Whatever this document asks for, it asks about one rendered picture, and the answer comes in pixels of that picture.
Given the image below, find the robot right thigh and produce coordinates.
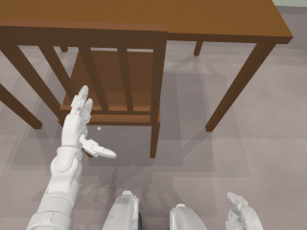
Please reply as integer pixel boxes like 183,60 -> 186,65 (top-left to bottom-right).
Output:
169,206 -> 207,230

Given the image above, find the robot thigh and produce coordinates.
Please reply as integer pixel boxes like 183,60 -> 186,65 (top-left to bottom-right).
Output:
102,195 -> 139,230
169,206 -> 207,230

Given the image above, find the table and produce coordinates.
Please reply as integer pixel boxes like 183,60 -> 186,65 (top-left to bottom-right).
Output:
0,0 -> 294,132

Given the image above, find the chair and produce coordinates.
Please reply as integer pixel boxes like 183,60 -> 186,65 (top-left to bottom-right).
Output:
0,18 -> 168,158

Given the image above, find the left robot hand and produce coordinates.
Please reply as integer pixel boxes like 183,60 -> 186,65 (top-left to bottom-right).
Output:
61,85 -> 116,158

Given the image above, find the robot left thigh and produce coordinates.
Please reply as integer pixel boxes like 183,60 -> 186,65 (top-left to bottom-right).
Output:
102,195 -> 139,230

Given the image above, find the robot left forearm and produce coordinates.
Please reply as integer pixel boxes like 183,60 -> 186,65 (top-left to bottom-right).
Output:
26,146 -> 83,230

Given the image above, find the right robot hand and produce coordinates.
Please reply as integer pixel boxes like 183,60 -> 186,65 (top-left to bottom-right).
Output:
225,192 -> 264,230

